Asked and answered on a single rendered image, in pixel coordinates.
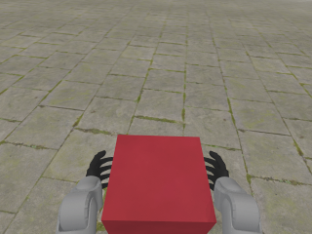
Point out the carton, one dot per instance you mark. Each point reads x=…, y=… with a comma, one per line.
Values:
x=158, y=185

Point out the left robot hand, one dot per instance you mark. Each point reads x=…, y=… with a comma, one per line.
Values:
x=95, y=168

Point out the right robot hand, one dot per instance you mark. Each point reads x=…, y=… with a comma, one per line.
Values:
x=219, y=169

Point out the left robot forearm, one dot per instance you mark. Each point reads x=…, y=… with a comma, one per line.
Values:
x=78, y=211

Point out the right robot forearm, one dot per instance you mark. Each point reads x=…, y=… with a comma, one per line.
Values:
x=239, y=210

